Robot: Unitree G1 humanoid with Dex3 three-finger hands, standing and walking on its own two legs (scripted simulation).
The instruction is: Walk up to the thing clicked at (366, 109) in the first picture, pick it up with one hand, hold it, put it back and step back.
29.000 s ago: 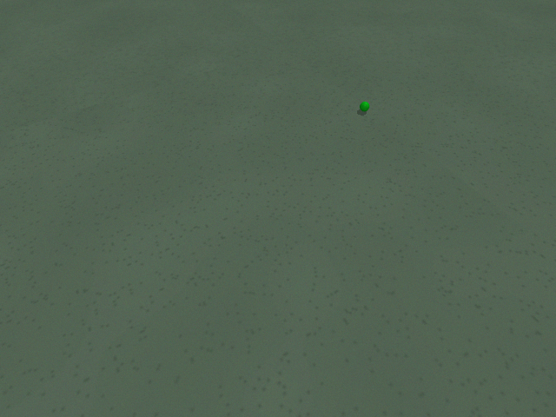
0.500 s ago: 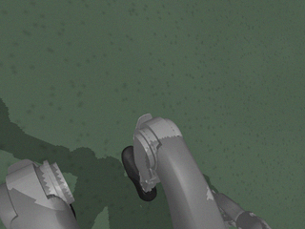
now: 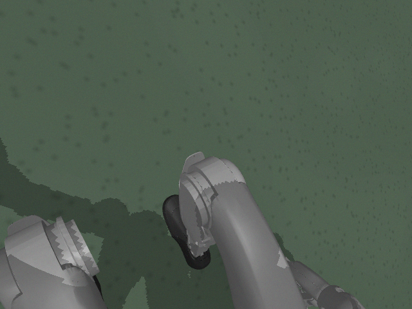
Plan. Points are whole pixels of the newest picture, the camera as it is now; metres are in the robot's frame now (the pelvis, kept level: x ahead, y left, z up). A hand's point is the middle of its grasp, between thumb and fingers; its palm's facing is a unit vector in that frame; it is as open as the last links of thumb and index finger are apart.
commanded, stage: open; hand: left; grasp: from above
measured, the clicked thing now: out of the picture +0.47 +0.34 -0.28
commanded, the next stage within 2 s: withdraw in 0.10 s
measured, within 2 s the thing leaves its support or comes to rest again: neither
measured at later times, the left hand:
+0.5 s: hand out of the picture +0.48 +0.35 -0.20, palm faces -0.28 -0.11 -0.95, open 14.0 cm
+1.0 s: hand out of the picture +0.44 +0.34 -0.10, palm faces -0.48 -0.12 -0.87, open 14.1 cm
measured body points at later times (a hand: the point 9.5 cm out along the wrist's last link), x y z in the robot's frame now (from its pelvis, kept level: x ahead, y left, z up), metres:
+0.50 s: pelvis +0.01 +0.00 +0.01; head +0.27 +0.14 +0.35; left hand +0.49 +0.35 -0.14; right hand +0.07 -0.25 -0.05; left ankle +0.06 +0.13 -0.27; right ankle +0.12 -0.13 -0.27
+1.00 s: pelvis -0.01 -0.02 +0.04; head +0.21 +0.09 +0.42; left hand +0.46 +0.34 -0.05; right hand +0.09 -0.29 -0.04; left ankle +0.06 +0.13 -0.27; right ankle +0.12 -0.13 -0.27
